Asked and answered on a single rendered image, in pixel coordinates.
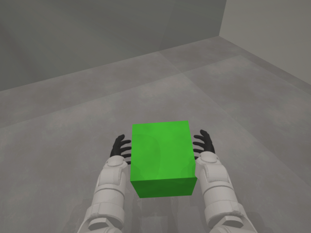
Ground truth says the robot right forearm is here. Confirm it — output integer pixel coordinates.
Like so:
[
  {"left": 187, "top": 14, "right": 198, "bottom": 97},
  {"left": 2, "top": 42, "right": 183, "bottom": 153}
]
[{"left": 195, "top": 151, "right": 258, "bottom": 233}]

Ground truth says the robot left forearm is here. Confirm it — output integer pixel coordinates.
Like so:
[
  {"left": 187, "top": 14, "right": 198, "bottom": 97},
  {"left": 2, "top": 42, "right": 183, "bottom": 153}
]
[{"left": 77, "top": 155, "right": 129, "bottom": 233}]

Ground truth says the carton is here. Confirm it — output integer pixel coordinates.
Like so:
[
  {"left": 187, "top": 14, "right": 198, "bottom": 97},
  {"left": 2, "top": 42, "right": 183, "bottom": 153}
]
[{"left": 130, "top": 120, "right": 197, "bottom": 198}]

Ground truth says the robot right hand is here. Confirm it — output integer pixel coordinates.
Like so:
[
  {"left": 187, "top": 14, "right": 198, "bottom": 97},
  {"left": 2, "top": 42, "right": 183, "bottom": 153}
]
[{"left": 193, "top": 130, "right": 215, "bottom": 160}]

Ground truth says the robot left hand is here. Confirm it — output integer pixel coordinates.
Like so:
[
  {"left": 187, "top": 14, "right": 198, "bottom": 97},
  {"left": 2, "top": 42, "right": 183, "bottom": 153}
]
[{"left": 110, "top": 134, "right": 132, "bottom": 165}]

